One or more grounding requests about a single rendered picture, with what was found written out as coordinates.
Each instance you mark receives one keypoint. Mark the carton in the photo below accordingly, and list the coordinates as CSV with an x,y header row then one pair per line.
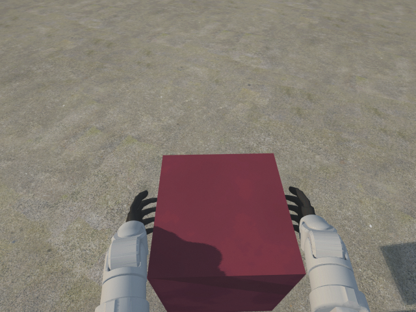
x,y
223,239

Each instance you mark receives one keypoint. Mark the left robot forearm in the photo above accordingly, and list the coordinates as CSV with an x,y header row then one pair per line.
x,y
125,271

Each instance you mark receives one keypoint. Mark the left robot hand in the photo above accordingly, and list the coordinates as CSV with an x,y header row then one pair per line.
x,y
136,212

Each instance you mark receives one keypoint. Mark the right robot forearm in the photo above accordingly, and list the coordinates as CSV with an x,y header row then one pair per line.
x,y
333,285

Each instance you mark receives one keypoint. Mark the right robot hand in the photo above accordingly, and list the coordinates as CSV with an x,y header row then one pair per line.
x,y
303,207

